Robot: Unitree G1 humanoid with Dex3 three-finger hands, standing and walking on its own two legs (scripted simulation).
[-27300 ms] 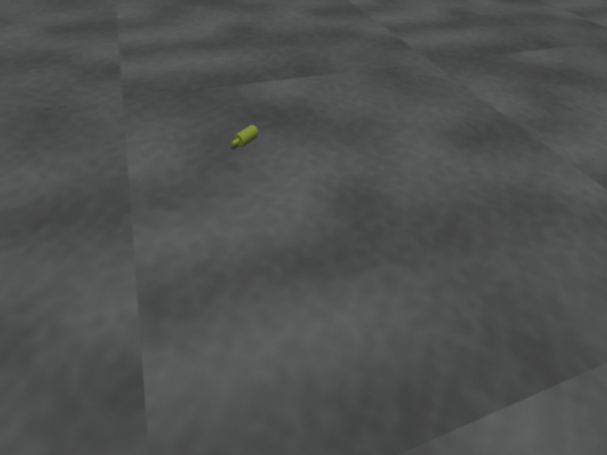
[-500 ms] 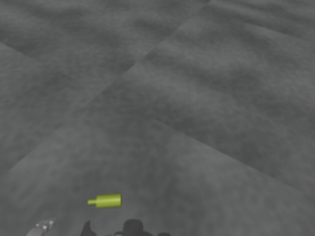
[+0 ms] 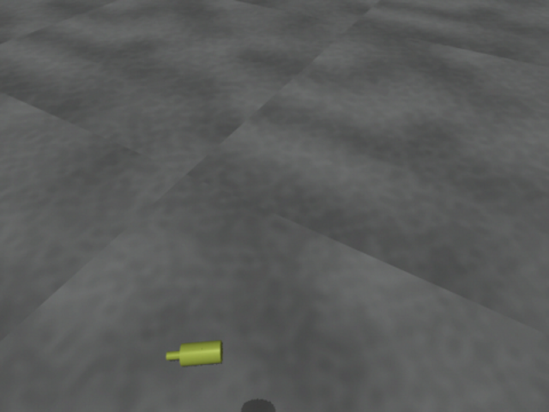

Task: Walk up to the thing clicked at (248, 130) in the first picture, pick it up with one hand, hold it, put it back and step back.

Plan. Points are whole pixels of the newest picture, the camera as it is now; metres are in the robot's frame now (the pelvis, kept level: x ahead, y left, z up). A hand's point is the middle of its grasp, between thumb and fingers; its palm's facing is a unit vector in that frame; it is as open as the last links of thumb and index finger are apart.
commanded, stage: walk up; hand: left
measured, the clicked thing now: (194, 353) +0.45 +0.28 -0.72
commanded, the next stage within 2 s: none
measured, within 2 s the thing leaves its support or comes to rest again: neither
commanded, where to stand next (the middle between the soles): +0.12 +0.01 m, yaw +6 degrees
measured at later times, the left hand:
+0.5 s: hand out of the picture +0.08 +0.27 -0.14, palm faces +0.01 -0.94 -0.33, open 7.4 cm
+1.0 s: hand out of the picture +0.08 +0.26 -0.14, palm faces +0.06 -0.94 -0.35, open 7.4 cm
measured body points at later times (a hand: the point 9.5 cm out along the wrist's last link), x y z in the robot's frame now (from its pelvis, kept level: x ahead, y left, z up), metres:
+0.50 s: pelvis +0.01 +0.01 +0.02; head +0.03 +0.02 +0.47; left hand +0.08 +0.32 -0.12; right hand +0.10 -0.29 -0.11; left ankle +0.08 +0.14 -0.72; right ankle -0.02 -0.14 -0.72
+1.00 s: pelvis +0.02 +0.00 +0.02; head +0.03 +0.00 +0.47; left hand +0.08 +0.31 -0.11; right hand +0.14 -0.29 -0.11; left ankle +0.08 +0.14 -0.72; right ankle -0.02 -0.14 -0.72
